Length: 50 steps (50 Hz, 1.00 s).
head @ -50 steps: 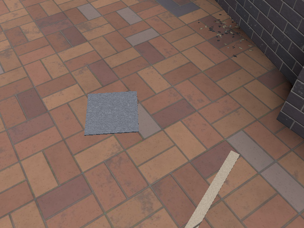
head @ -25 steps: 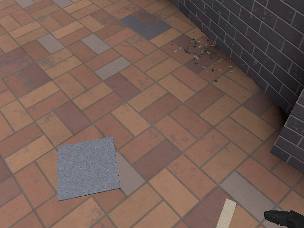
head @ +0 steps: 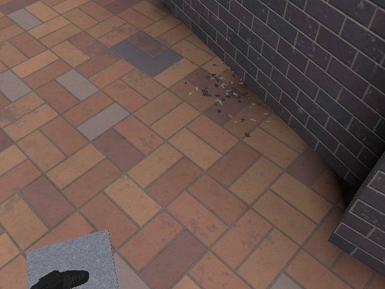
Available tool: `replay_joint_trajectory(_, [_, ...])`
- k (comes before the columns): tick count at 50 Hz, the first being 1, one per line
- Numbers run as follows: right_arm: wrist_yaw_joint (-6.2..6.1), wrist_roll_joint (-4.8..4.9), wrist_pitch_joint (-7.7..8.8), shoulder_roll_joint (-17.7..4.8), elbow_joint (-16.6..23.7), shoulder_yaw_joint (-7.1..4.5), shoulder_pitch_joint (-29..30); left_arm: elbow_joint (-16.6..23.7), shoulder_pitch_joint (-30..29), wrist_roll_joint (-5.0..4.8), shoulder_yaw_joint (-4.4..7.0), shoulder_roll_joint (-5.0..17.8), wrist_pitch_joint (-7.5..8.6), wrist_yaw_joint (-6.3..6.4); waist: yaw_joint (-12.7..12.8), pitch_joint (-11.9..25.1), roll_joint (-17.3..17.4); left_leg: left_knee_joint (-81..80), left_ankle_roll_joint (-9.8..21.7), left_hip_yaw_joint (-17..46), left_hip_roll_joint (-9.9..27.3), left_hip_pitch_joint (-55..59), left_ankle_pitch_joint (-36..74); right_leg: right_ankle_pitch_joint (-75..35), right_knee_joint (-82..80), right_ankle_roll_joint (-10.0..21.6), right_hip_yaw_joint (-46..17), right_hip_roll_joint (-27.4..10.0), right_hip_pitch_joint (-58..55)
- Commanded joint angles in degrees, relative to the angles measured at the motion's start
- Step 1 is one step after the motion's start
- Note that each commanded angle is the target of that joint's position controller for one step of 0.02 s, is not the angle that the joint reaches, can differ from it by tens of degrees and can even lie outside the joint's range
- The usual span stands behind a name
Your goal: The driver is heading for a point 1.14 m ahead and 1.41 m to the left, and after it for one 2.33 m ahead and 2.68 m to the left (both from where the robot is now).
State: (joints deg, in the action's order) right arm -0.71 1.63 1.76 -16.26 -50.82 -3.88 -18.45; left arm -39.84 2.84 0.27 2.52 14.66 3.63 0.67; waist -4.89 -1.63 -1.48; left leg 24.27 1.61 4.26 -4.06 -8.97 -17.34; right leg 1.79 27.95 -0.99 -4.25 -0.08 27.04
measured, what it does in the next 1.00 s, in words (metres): steps on the spot, turning left: right foot, then left foot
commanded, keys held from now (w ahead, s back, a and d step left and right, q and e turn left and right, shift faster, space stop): q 1.00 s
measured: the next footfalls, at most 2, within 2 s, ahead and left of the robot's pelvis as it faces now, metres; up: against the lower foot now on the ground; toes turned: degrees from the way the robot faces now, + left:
right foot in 0.02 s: +0.16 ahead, -0.12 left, +0.00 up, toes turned +4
left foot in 0.42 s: +0.06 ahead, +0.13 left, +0.00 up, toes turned +18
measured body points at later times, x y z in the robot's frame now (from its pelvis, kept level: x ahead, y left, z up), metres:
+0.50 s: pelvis +0.03 +0.02 -0.01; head +0.06 +0.06 +0.44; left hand +0.09 +0.34 -0.13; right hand +0.24 -0.22 -0.09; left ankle +0.02 +0.12 -0.74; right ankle +0.10 -0.12 -0.69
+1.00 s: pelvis +0.05 +0.00 +0.00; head +0.09 +0.01 +0.45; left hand +0.02 +0.32 -0.09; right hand +0.35 -0.15 -0.09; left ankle -0.02 +0.10 -0.69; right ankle +0.12 -0.09 -0.74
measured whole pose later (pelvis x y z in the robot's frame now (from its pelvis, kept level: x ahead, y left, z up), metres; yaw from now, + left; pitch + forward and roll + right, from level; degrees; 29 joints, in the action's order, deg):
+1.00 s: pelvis +0.05 +0.00 +0.00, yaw +36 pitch +2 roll +0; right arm -1.5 1.0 -2.8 -19.8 -35.5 -5.3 -10.2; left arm -42.7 7.7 1.1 4.5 16.1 0.9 0.5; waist -0.6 -1.6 2.9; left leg 54.8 -1.3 9.4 -6.6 -27.2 -28.1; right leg 14.2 27.1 0.8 -1.4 1.3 14.8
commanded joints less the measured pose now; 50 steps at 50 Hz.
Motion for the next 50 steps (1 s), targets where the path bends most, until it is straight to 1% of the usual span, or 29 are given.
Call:
replay_joint_trajectory(1, [-0.67,-0.75,0.29,-5.3,6.2,-0.87,4.3,1.7,9.5,1.50,3.74,11.4,1.22,0.84,7.0,11.4,2.2,12.8,2.3,8.3,6.6,-7.4,15.8,-20.7,-4.6,5.3,-5.6,-8.8,-23.2])
replay_joint_trajectory(2, [-0.42,-2.05,0.71,-1.3,6.2,0.23,-2.3,2.6,11.1,2.18,3.99,13.5,0.23,1.57,4.8,16.1,-10.8,27.5,-1.2,2.4,-0.5,-20.4,-17.9,-43.9,-0.5,13.0,-16.9,-22.4,-36.3])
replay_joint_trajectory(3, [-0.24,-0.76,0.55,-4.6,6.1,-0.11,-6.5,2.0,12.7,1.50,3.73,11.7,-0.79,1.09,4.9,21.4,-14.8,38.5,-2.8,1.5,0.7,-25.0,-26.2,-37.2,-2.3,19.2,-25.5,-28.5,-36.8])
replay_joint_trajectory(4, [-0.48,-0.15,-0.39,-8.6,5.7,-1.39,-4.3,2.8,10.4,0.79,3.02,8.8,-1.24,0.95,5.3,17.3,-8.2,43.8,-4.2,1.7,3.2,-27.7,-22.0,-25.6,-4.3,18.0,-22.2,-24.4,-33.2])
replay_joint_trajectory(5, [-0.87,-0.15,-1.55,-9.2,6.2,-1.93,-0.8,2.9,7.6,0.49,2.49,7.2,-1.54,1.05,5.3,12.9,-5.7,45.5,-5.3,0.6,4.6,-29.6,-17.8,-17.6,-5.6,15.6,-16.4,-20.7,-28.9])
replay_joint_trajectory(8, [-1.60,-0.47,-4.61,-7.0,7.3,-2.09,0.3,2.8,1.8,1.32,2.46,7.8,-2.15,1.05,3.1,6.8,-6.5,43.9,-7.0,-1.6,6.2,-23.5,-9.7,-6.5,-11.0,13.8,-6.1,-15.5,-14.1])
replay_joint_trajectory(10, [-1.47,-0.53,-4.96,-5.3,8.7,-1.80,1.1,2.2,1.3,1.52,2.68,7.9,-2.16,1.32,3.1,6.4,-7.4,39.3,-7.0,-3.0,6.4,-21.3,-7.1,-4.6,-12.5,14.4,-2.3,-15.0,-12.4])
replay_joint_trajectory(13, [-0.67,-0.91,-4.88,-4.4,10.9,-1.23,4.0,1.5,0.8,1.01,3.14,8.9,-2.37,1.78,3.9,7.8,-7.0,30.2,-6.0,-3.9,7.7,-17.5,-3.9,-4.6,-12.6,14.9,0.7,-16.2,-13.1])
replay_joint_trajectory(17, [0.75,-0.90,-5.06,-6.1,12.7,-1.57,5.7,0.4,1.6,0.14,3.89,11.1,-2.96,1.49,4.5,8.5,-7.5,21.2,-3.6,-6.2,7.3,-12.3,-2.5,-3.0,-11.2,13.9,2.2,-18.4,-14.9])
replay_joint_trajectory(19, [1.38,-1.00,-5.20,-6.3,12.6,-1.97,3.9,-0.2,0.8,-0.93,4.10,11.7,-3.35,1.36,2.9,8.1,-7.0,12.5,-1.4,-8.0,6.2,-7.6,1.7,-0.2,-8.1,11.4,3.9,-18.2,-14.5])
replay_joint_trajectory(20, [1.42,-1.18,-5.23,-6.7,11.8,-2.37,2.0,-0.9,1.7,-1.38,4.01,10.9,-3.57,1.35,2.3,8.0,-5.8,7.6,0.2,-8.6,4.7,-3.5,4.5,3.5,-4.9,8.9,5.7,-16.8,-12.7])
replay_joint_trajectory(21, [1.06,-1.50,-5.22,-8.7,11.5,-3.12,0.3,-2.3,4.5,-1.31,3.67,8.9,-3.87,1.14,2.3,6.4,-0.7,1.1,2.7,-4.1,5.9,0.9,10.0,10.2,2.2,4.4,9.2,-13.8,-7.8])
replay_joint_trajectory(22, [-0.17,-1.66,-5.14,-15.4,12.8,-4.57,-0.3,-1.2,6.0,1.08,2.69,5.2,-4.03,0.63,4.6,5.1,17.7,-3.3,9.1,17.0,21.1,7.7,27.5,29.2,20.9,-2.3,15.8,-5.6,7.1])
replay_joint_trajectory(23, [0.24,-3.54,-4.09,-17.6,14.8,-4.51,1.0,1.6,0.0,1.24,3.14,6.8,-3.77,1.24,1.8,4.8,18.7,-6.4,18.4,26.5,27.1,1.5,28.4,37.7,32.0,-3.2,6.5,0.2,13.5])
replay_joint_trajectory(24, [0.59,-4.13,-2.81,-15.5,14.9,-4.03,2.4,1.8,-2.2,0.32,3.74,8.7,-3.86,1.64,1.5,4.7,12.8,-7.3,17.2,22.4,24.0,0.0,23.0,33.4,36.9,-2.2,2.3,-0.9,13.6])
replay_joint_trajectory(25, [0.42,-3.19,-1.98,-14.1,15.1,-3.70,5.4,1.1,-0.6,-0.17,4.12,9.1,-4.06,2.00,3.6,3.9,11.0,-6.8,13.6,18.2,20.7,-0.6,19.6,27.6,37.2,-1.3,1.2,-1.5,13.9])
replay_joint_trajectory(26, [0.10,-2.03,-1.86,-12.0,15.6,-3.17,8.0,-0.5,1.1,0.23,4.43,9.2,-4.27,2.57,4.7,4.5,8.7,-6.2,10.9,15.9,18.5,-0.3,17.1,23.9,36.7,-1.4,0.6,-2.1,13.5])
replay_joint_trajectory(27, [-0.24,-1.36,-1.96,-10.8,16.0,-2.66,9.5,-1.0,2.2,0.65,4.65,9.5,-4.37,2.84,5.4,4.7,9.5,-5.8,10.1,14.4,17.4,-1.2,19.2,21.2,37.3,-1.8,0.7,-1.8,12.2])
replay_joint_trajectory(29, [-0.85,-1.59,-2.17,-9.6,16.3,-2.08,8.7,-1.0,3.2,0.24,4.60,8.6,-3.98,2.51,5.8,6.8,9.4,-5.2,10.3,13.3,15.9,-0.7,22.6,18.2,38.1,-2.4,0.6,-0.5,9.8])
replay_joint_trajectory(35, [-1.79,-1.20,-2.92,-11.3,17.1,-2.91,6.6,0.3,0.1,-0.31,3.52,6.6,-3.14,1.60,3.8,6.6,10.1,-3.9,10.8,17.0,14.6,2.4,17.6,16.5,21.0,-3.9,-0.7,0.9,6.7])
replay_joint_trajectory(40, [-1.00,-1.10,-3.66,-11.9,18.4,-3.31,7.9,0.5,1.0,-0.92,3.59,7.7,-2.18,0.34,3.5,6.6,11.1,-2.5,11.5,22.9,14.0,-0.4,19.8,19.4,11.7,-3.2,-1.1,2.6,-1.4])
replay_joint_trajectory(42, [-0.84,-0.66,-3.94,-11.8,18.9,-3.34,8.9,0.4,2.3,-1.07,3.70,8.0,-1.69,-0.18,4.1,7.1,11.3,-1.1,10.9,25.3,13.3,0.5,22.7,18.7,6.3,-2.4,-1.1,2.9,-4.3])
replay_joint_trajectory(44, [-1.09,0.22,-4.35,-11.3,19.6,-3.19,11.0,-0.6,5.8,-0.93,4.05,8.2,-1.25,-0.60,6.6,7.5,10.5,1.6,8.1,24.9,10.5,-1.5,20.9,9.1,-6.3,-1.0,0.0,2.4,-12.2])
replay_joint_trajectory(45, [-1.28,0.12,-4.37,-9.6,19.9,-2.77,10.0,-0.9,7.5,-0.39,4.73,10.4,-1.31,-0.45,6.4,8.7,7.6,5.1,5.3,22.6,7.9,-6.5,12.6,3.6,-8.7,1.1,-3.1,-3.1,-19.3])
replay_joint_trajectory(46, [-1.04,-0.87,-4.32,-5.9,19.5,-1.89,6.1,0.0,6.9,0.46,5.24,13.9,-1.89,0.02,3.5,9.6,-6.0,18.1,1.7,13.1,0.6,-14.6,-8.0,-6.6,-9.4,6.0,-14.0,-15.4,-25.3])
replay_joint_trajectory(47, [-1.03,-0.38,-3.71,-9.7,21.1,-3.21,6.7,-0.1,6.4,2.25,5.42,15.3,-2.07,-0.30,3.4,6.0,-15.7,28.9,-1.3,5.7,-4.1,-24.5,-21.3,-13.4,-10.7,15.6,-25.1,-23.2,-21.4])
replay_joint_trajectory(48, [-1.02,-1.10,-3.48,-13.7,19.7,-4.50,5.5,1.5,3.7,1.70,4.60,12.1,-1.83,-0.14,3.2,5.1,-9.5,38.7,-3.3,6.4,0.0,-25.2,-18.2,-12.6,-10.4,17.0,-21.9,-23.1,-20.2])
replay_joint_trajectory(49, [-0.91,-0.75,-3.79,-14.2,18.4,-5.02,5.0,2.0,1.2,1.13,3.86,9.4,-1.89,0.18,2.4,4.2,-6.8,42.2,-4.2,5.7,0.6,-25.4,-14.2,-10.5,-9.5,14.4,-15.7,-19.1,-19.3])
replay_joint_trajectory(50, [-1.12,-0.65,-4.51,-12.5,17.1,-4.86,4.0,2.6,-0.1,0.58,3.53,8.6,-2.07,0.44,2.2,3.7,-5.3,44.6,-5.3,4.9,1.0,-25.8,-11.3,-7.6,-9.0,12.3,-11.1,-15.8,-19.5])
